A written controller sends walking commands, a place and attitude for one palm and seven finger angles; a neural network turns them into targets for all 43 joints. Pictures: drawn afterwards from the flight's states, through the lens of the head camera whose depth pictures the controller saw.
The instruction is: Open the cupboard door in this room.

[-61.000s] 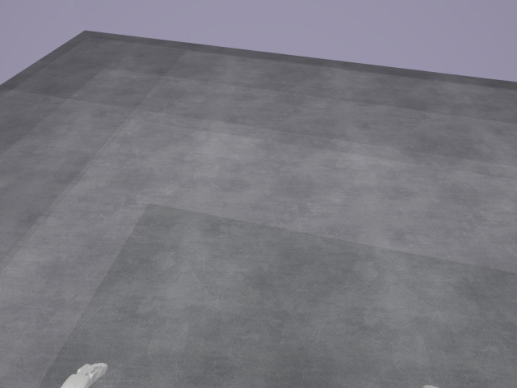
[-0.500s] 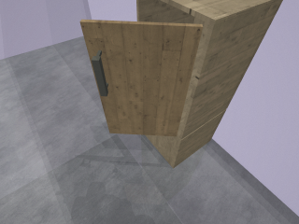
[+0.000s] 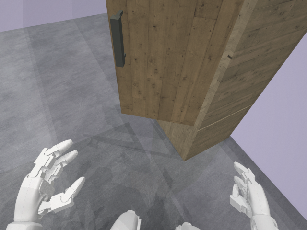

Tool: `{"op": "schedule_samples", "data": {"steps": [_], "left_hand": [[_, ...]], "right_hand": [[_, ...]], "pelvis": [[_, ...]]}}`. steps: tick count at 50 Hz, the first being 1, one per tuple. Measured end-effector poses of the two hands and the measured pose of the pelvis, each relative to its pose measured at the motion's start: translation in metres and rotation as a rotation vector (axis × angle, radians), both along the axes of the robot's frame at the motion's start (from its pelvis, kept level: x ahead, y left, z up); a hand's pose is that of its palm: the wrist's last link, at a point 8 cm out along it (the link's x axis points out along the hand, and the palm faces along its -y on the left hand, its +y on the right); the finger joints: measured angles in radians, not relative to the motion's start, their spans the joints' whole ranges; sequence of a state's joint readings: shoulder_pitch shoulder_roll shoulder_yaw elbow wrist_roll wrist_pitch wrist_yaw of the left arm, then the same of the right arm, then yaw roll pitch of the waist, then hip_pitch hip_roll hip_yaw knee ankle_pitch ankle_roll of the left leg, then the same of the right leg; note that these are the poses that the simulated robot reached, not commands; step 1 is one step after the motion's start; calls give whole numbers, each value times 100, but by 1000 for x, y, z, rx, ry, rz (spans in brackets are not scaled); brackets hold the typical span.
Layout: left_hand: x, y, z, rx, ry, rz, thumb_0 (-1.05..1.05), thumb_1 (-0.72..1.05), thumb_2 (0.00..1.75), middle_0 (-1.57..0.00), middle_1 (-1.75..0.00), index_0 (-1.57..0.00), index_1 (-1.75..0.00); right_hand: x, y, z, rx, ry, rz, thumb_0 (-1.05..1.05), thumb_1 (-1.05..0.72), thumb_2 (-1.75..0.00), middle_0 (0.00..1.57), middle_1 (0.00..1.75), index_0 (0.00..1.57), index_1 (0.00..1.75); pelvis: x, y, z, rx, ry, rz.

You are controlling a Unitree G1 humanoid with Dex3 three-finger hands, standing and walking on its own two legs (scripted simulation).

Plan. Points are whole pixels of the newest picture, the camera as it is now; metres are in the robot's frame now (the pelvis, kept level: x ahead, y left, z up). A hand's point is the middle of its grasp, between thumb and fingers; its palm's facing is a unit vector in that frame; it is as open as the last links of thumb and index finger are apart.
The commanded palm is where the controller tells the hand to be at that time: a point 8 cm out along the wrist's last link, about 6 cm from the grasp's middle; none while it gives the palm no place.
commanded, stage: raise the hand with hooked fingers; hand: left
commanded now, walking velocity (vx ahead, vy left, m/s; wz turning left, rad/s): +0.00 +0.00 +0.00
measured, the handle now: (120, 39) +0.61 +0.20 +0.15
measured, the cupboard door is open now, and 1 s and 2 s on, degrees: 51 51 51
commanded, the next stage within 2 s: move the hooked fingers beside the handle in 1.54 s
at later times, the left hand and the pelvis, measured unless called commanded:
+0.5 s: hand (64, 153) +0.24 +0.23 +0.09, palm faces -0.06 -1.00 -0.05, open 12.4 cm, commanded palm +0.23 +0.30 +0.11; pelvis +0.00 +0.01 +0.03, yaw -1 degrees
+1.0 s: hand (37, 108) +0.30 +0.29 +0.17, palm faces +0.01 -1.00 -0.06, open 14.0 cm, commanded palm +0.28 +0.34 +0.16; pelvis +0.01 +0.02 +0.05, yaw -1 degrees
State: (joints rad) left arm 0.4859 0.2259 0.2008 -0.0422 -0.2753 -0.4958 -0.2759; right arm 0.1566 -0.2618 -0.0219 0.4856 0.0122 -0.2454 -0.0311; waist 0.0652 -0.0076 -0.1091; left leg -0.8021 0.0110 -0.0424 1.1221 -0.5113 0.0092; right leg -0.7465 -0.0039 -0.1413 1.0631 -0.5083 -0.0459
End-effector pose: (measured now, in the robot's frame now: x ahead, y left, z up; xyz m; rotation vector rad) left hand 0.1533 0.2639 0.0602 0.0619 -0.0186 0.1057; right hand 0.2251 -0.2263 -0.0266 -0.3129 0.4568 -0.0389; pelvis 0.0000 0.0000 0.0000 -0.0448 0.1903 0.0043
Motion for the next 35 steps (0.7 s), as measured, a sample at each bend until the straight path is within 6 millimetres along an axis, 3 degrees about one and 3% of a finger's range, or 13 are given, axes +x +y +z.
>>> {"op": "schedule_samples", "data": {"steps": [4, 9, 13, 17, 22, 26, 35], "left_hand": [[34, -9, 21, 47, -77, -133, 1, 35, 66, -23, -65, -24, -65], [69, -11, 18, 12, 109, -251, 0, 23, 61, -24, -73, -25, -73], [70, 6, 30, -24, 136, -154, 0, 14, 57, -25, -79, -26, -79], [63, 23, 48, 6, 40, -57, 0, 5, 53, -26, -85, -27, -85], [65, 27, 42, 8, 38, -107, 0, -7, 48, -26, -92, -27, -92], [77, 26, 39, -10, 65, -173, 0, -16, 44, -27, -98, -28, -98], [100, 54, 82, -4, -39, -106, -1, -37, 35, -29, -111, -30, -112]], "right_hand": [[-21, 15, -27, 67, 91, -7, 1, -90, -90, 21, 30, 20, 30], [-64, 14, -39, 138, 202, -119, 2, -90, -90, 21, 30, 21, 30], [-93, -1, -33, 128, 243, -206, 2, -90, -90, 21, 30, 21, 30], [-105, -19, -27, 72, 262, -230, 2, -90, -90, 21, 30, 20, 30], [-101, -34, -17, 4, 247, -220, 2, -90, -90, 21, 30, 20, 30], [-88, -33, -4, -15, 190, -224, 2, -90, -90, 21, 30, 20, 30], [-55, 0, 19, 40, 83, -155, 2, -90, -90, 20, 30, 20, 30]], "pelvis": [[-5, -2, -1, -11, 3, 7], [-3, -3, 11, 5, -2, -21], [4, -1, 23, 19, -14, -41], [7, 1, 28, 21, -24, -38], [4, 6, 29, 13, -35, -26], [4, 9, 33, 10, -52, -29], [10, 17, 44, 7, -91, -26]]}}
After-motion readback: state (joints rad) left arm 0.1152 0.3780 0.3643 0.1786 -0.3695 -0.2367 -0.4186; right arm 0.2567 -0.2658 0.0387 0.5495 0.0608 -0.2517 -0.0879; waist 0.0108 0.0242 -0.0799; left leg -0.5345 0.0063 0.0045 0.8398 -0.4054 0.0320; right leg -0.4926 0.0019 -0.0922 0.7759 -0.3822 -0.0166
